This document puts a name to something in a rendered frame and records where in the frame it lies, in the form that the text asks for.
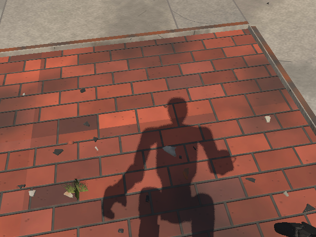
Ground right robot hand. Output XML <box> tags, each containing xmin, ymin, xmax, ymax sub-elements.
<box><xmin>274</xmin><ymin>222</ymin><xmax>316</xmax><ymax>237</ymax></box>

